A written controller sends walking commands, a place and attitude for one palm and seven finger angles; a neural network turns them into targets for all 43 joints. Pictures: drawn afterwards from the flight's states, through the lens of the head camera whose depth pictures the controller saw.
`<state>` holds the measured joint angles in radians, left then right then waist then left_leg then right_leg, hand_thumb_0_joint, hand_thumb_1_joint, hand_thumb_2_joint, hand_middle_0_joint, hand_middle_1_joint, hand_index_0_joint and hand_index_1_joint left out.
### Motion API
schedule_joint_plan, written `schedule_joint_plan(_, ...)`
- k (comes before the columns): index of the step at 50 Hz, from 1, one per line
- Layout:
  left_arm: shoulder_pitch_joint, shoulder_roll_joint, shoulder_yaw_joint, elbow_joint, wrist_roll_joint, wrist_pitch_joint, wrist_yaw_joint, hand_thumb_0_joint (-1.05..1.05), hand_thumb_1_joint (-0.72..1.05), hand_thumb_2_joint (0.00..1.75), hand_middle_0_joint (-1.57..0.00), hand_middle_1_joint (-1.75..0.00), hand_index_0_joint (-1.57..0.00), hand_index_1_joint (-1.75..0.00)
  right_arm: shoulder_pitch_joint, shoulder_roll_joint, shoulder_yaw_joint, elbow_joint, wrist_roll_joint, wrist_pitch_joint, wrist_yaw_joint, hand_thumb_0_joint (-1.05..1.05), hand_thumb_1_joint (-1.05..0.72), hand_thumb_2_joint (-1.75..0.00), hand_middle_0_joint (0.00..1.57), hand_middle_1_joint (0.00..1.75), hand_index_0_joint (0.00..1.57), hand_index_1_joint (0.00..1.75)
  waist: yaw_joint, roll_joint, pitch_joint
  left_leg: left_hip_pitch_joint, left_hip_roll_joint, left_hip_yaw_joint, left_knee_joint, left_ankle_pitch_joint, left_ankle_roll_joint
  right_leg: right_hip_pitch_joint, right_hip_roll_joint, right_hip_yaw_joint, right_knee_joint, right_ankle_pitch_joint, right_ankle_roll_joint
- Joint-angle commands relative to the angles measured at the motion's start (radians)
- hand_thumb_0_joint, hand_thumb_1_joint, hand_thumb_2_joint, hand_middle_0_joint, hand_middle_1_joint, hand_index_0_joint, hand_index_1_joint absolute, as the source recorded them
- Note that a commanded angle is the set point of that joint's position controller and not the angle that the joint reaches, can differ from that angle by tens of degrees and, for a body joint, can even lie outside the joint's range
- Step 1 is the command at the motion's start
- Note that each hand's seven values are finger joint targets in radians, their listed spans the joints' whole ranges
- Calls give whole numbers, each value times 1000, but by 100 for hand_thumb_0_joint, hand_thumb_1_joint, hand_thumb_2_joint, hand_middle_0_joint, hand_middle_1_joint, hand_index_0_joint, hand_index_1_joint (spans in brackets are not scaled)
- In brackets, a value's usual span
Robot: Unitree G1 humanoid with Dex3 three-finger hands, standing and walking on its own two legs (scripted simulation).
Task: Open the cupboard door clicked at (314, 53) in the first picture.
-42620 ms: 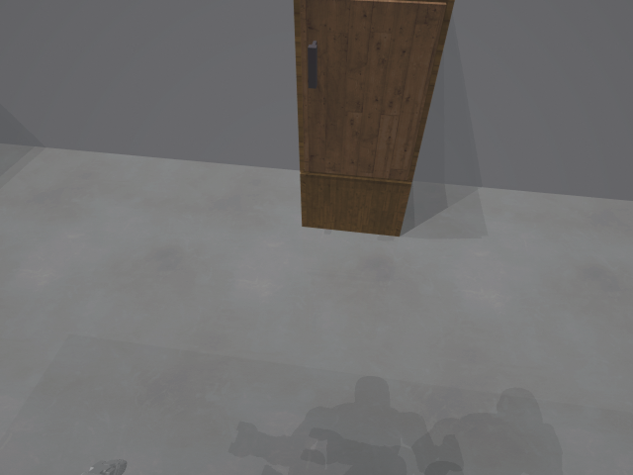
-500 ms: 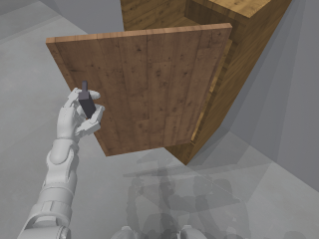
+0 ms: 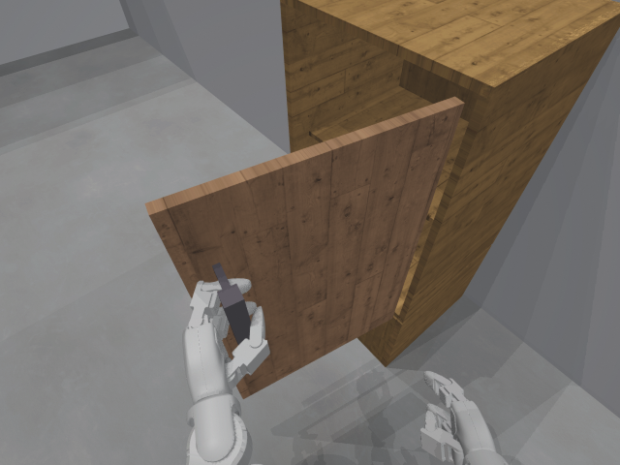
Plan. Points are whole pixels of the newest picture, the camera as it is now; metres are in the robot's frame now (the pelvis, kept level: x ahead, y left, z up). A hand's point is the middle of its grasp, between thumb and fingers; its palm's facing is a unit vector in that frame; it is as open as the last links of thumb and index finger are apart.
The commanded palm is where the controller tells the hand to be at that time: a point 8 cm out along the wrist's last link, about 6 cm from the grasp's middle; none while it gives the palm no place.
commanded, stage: pull the door open along its arc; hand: left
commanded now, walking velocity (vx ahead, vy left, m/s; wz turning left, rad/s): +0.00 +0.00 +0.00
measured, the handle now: (232, 306) +0.31 +0.12 +0.04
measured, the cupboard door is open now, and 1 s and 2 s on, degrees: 79 83 87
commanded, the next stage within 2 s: open thumb and fingers to let go in 0.12 s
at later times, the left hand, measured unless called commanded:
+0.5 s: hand (269, 362) +0.23 +0.06 +0.05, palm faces +0.33 -0.94 +0.00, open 7.7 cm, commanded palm +0.19 +0.10 +0.05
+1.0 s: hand (265, 363) +0.23 +0.07 +0.05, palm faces +0.25 -0.97 -0.02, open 14.9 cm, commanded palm +0.19 +0.10 +0.05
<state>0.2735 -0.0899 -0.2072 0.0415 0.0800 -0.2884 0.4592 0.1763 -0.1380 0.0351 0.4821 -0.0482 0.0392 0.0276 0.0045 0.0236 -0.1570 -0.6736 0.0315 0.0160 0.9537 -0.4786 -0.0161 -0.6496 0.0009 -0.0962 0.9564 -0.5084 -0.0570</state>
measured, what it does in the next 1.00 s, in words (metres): stands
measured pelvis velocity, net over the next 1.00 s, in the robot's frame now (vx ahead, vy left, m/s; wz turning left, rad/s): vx -0.03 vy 0.01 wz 0.02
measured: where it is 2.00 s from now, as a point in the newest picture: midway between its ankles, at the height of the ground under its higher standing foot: outside the picture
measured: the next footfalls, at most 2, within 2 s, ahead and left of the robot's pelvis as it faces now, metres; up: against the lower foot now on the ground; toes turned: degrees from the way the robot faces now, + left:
none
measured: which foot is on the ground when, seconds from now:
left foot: down 0.00-1.00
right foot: down 0.00-1.00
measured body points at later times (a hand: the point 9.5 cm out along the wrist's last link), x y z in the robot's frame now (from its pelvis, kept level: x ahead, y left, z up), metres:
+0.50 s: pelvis -0.01 -0.02 -0.01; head +0.02 -0.05 +0.44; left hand +0.21 +0.11 +0.05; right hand +0.16 -0.24 -0.11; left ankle -0.01 +0.13 -0.68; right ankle -0.02 -0.08 -0.68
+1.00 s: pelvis -0.03 +0.01 -0.01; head +0.01 +0.00 +0.44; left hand +0.21 +0.12 +0.05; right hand +0.16 -0.19 -0.10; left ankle -0.01 +0.13 -0.68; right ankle -0.02 -0.08 -0.68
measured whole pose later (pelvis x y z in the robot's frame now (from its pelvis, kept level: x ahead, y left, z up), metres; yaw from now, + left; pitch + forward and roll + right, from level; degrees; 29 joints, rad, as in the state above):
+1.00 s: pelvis -0.03 +0.01 -0.01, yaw +1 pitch +11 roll -1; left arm 0.25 -0.04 -0.33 0.03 0.09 -0.27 0.51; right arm 0.21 -0.18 0.02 0.50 -0.05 -0.05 0.03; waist -0.01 0.05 -0.14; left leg -0.75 0.01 -0.01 1.03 -0.47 0.00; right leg -0.71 -0.01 -0.11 1.02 -0.50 -0.05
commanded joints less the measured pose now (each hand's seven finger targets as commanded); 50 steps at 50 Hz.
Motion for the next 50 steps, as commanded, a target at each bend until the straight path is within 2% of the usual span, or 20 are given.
schedule_joint_plan(1,119,-10,12,-251,-7,-77,2,0,90,90,-40,-135,-40,-135,-30,-112,-46,-145,-2,-57,-11,0,-90,-90,20,30,20,30,1,-107,-157,62,-50,-9,-77,305,20,220,-26,102,-157,613,55)
schedule_joint_plan(5,151,-59,-62,-298,-7,-91,-10,0,90,90,-40,-135,-40,-135,-40,-110,-44,-155,-3,-87,-4,0,-90,-90,20,30,20,30,-10,-109,-158,36,-57,-17,-54,279,20,222,-44,129,-157,653,67)
schedule_joint_plan(6,161,-76,-84,-302,-5,-93,-11,0,90,90,-40,-135,-40,-135,-42,-112,-43,-156,-3,-95,-2,0,-90,-90,20,30,20,30,-13,-102,-155,32,-59,-21,-48,270,21,210,-45,129,-156,636,67)
schedule_joint_plan(8,156,-92,-110,-300,-3,-97,-10,0,90,90,-40,-135,-40,-135,-42,-115,-44,-156,-2,-113,-1,0,-90,-90,20,30,20,30,-20,-128,-143,14,-61,-28,-40,236,21,187,-49,135,-165,571,69)
schedule_joint_plan(10,73,-60,-77,-288,1,-103,5,0,90,90,-40,-135,-40,-135,-36,-122,-49,-142,-7,-123,-5,0,-90,-90,20,30,20,30,-27,-144,-141,-14,-64,-33,-20,211,19,168,-61,165,-173,537,74)
schedule_joint_plan(11,-37,-31,-51,-279,4,-109,19,0,90,90,-40,-135,-40,-135,-37,-126,-50,-125,-9,-125,-12,0,-90,-90,20,30,20,30,-41,-145,-138,-32,-64,-35,-3,192,19,146,-68,184,-176,508,78)
schedule_joint_plan(13,-11,-28,-33,-255,4,-117,24,0,76,84,-39,-134,-39,-134,-35,-124,-56,-121,-8,-130,-17,0,-90,-90,20,30,20,30,-23,-137,-168,-40,-67,-35,-2,185,18,160,-73,197,-180,475,77)
schedule_joint_plan(15,5,-29,-35,-250,-2,-114,19,0,62,78,-38,-132,-38,-132,-30,-124,-60,-122,-6,-134,-19,0,-90,-90,20,30,20,30,-16,-162,-197,-45,-68,-34,-4,192,17,198,-80,208,-179,524,80)
schedule_joint_plan(18,8,-28,-42,-271,-8,-111,10,0,41,69,-36,-130,-36,-130,-26,-127,-62,-125,-1,-131,-20,0,-90,-90,20,30,20,30,-13,-140,-200,-26,-67,-30,-17,201,20,203,-78,199,-183,513,78)
schedule_joint_plan(20,9,-33,-55,-275,-5,-108,5,0,27,63,-35,-128,-35,-128,-23,-127,-61,-128,-1,-132,-20,0,-90,-90,20,30,20,30,-16,-154,-198,-31,-66,-33,-19,200,22,207,-80,198,-182,525,80)
schedule_joint_plan(22,-24,-40,-69,-274,-4,-111,1,0,13,57,-35,-127,-35,-127,-27,-131,-60,-124,-1,-135,-21,0,-90,-90,20,30,20,30,-32,-147,-164,-21,-63,-35,-18,186,26,161,-74,184,-188,464,78)
schedule_joint_plan(25,-34,-38,-65,-245,-3,-115,-1,0,-8,48,-33,-124,-33,-124,-37,-133,-58,-122,-1,-138,-22,0,-90,-90,20,30,20,30,-31,-156,-136,-31,-61,-39,-16,159,28,125,-69,181,-196,367,73)
schedule_joint_plan(28,-81,-40,-69,-258,2,-120,12,0,-29,39,-32,-122,-32,-122,-39,-133,-57,-126,-3,-142,-20,0,-90,-90,20,30,20,30,-28,-115,-152,-11,-61,-36,-17,146,30,94,-61,166,-193,288,63)
schedule_joint_plan(31,-94,-57,-89,-246,8,-108,20,0,-50,30,-30,-120,-30,-120,-39,-133,-54,-134,-2,-144,-18,0,-90,-90,20,30,20,30,-28,-124,-155,-8,-60,-38,-20,147,32,80,-51,145,-181,266,57)
schedule_joint_plan(33,-96,-68,-95,-242,12,-102,27,0,-50,30,-30,-120,-30,-120,-41,-133,-54,-138,0,-145,-18,0,-90,-90,20,30,20,30,-27,-113,-159,12,-58,-36,-25,152,34,68,-42,128,-177,258,53)
schedule_joint_plan(38,-142,-109,-144,-252,24,-83,43,0,-50,30,-26,-95,-26,-95,-40,-135,-51,-143,1,-149,-13,0,-90,-90,20,30,20,30,-33,-82,-168,47,-55,-41,-37,171,38,36,-19,74,-146,244,37)
schedule_joint_plan(40,-115,-106,-135,-242,19,-73,46,0,-50,30,-24,-85,-24,-85,-43,-135,-50,-144,0,-150,-12,0,-90,-90,20,30,20,30,-23,-95,-172,46,-53,-45,-43,182,37,45,-14,67,-140,256,34)
schedule_joint_plan(44,-127,-121,-151,-259,26,-55,61,0,-50,30,-21,-65,-21,-65,-51,-133,-47,-151,2,-151,-8,0,-90,-90,20,30,20,30,-20,-57,-168,58,-51,-47,-49,192,35,36,-4,46,-128,246,25)
schedule_joint_plan(46,-155,-126,-144,-236,19,-46,66,0,-50,30,-19,-55,-19,-55,-55,-134,-44,-142,1,-149,-7,0,-90,-90,20,30,20,30,-27,-85,-148,50,-50,-51,-52,171,34,21,-3,43,-133,219,27)
schedule_joint_plan(50,-173,-144,-157,-239,28,-34,79,0,-50,30,-16,-35,-16,-35,-66,-131,-44,-142,1,-148,-2,0,-90,-90,20,30,20,30,-18,-51,-165,62,-50,-52,-58,171,33,18,2,36,-124,196,21)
